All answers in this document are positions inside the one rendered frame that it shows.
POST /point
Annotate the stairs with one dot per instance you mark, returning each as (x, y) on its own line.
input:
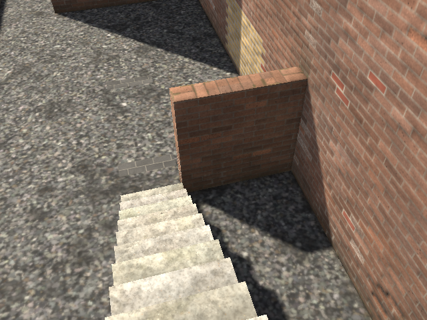
(168, 265)

